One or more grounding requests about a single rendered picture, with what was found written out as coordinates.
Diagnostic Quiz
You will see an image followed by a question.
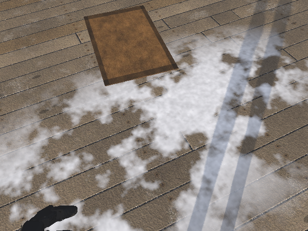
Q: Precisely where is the left robot hand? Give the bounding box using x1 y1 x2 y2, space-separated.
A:
20 205 78 231

